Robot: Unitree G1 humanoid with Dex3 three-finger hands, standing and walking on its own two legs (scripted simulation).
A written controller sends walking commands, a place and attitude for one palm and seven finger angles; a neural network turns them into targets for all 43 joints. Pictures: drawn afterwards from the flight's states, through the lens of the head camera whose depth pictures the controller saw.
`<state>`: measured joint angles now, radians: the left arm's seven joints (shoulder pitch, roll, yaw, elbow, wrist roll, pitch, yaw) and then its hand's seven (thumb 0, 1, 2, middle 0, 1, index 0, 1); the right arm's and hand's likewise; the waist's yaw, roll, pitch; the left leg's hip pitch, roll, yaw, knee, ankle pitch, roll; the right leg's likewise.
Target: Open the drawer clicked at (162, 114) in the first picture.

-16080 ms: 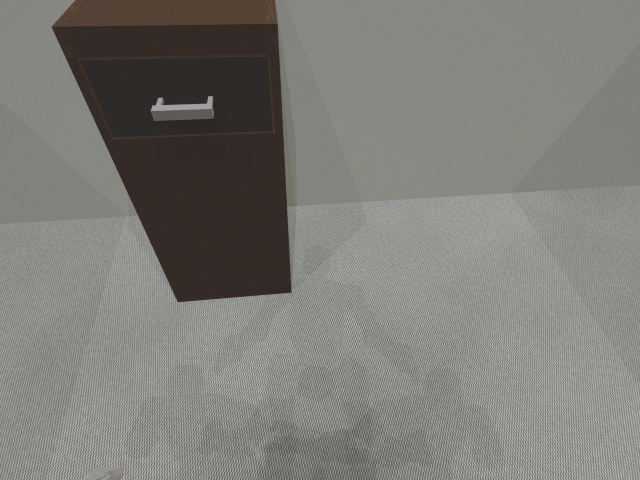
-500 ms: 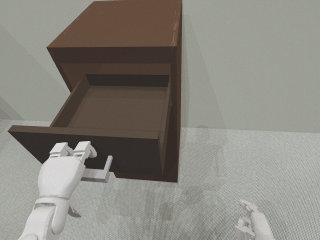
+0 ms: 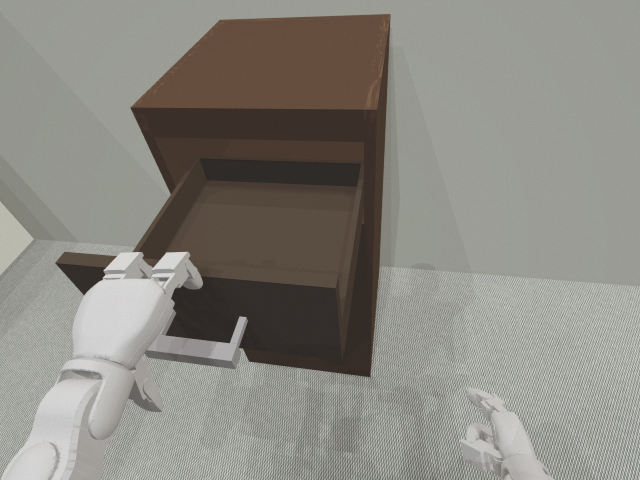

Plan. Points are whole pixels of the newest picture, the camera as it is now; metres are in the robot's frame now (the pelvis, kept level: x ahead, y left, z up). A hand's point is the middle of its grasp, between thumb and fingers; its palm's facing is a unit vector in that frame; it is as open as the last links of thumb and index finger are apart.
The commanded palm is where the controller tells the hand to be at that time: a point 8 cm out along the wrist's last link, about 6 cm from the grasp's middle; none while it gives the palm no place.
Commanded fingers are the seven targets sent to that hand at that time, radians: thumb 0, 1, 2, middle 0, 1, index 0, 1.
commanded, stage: lift the hand off the handle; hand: left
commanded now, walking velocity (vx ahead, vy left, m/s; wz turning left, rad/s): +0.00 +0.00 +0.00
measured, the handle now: (198, 335) +0.27 +0.23 +0.03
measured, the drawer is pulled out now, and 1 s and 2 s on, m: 0.30 0.30 0.30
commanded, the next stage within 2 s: draw the hand back to the body in 0.52 s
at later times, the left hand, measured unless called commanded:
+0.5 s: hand (137, 285) +0.24 +0.23 +0.18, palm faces +0.18 -0.04 -0.98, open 13.8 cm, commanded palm +0.20 +0.23 +0.23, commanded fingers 0.00 -0.50 0.30 -0.30 -1.20 -0.30 -1.20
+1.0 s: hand (118, 312) +0.21 +0.24 +0.17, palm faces +0.14 -0.04 -0.99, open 13.8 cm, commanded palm +0.17 +0.24 +0.22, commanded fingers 0.00 -0.50 0.30 -0.30 -1.20 -0.30 -1.20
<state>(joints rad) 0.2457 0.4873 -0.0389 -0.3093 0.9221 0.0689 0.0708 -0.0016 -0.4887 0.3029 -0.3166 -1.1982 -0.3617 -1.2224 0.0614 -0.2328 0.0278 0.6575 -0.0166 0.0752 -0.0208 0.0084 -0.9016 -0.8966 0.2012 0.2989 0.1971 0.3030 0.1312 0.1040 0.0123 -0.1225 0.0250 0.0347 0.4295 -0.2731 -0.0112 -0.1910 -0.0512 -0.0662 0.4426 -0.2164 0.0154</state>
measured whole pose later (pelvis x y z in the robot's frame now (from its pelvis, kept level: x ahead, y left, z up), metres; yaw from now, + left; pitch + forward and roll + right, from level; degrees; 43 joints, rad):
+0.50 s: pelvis -0.01 -0.01 +0.00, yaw +0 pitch -3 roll +0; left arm 0.10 0.57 0.03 -0.39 0.81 0.13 -0.08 0.00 -0.49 0.30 -0.32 -1.20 -0.32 -1.20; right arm 0.05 -0.27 0.04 0.65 0.01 0.09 0.01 0.01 -0.90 -0.90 0.20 0.30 0.20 0.30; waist 0.12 0.13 0.02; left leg -0.09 0.03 0.03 0.38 -0.24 -0.02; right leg -0.16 -0.05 -0.07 0.41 -0.19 0.01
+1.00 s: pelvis -0.02 -0.01 +0.00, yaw +0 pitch -3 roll +0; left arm 0.20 0.59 0.10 -0.40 0.78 0.10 -0.08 0.00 -0.49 0.30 -0.32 -1.20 -0.32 -1.20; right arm 0.08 -0.28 0.04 0.64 0.02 0.06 0.00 0.01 -0.90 -0.90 0.20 0.30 0.20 0.30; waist 0.12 0.13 0.03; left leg -0.11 0.03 0.02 0.41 -0.24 -0.02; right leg -0.18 -0.04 -0.08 0.43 -0.19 0.00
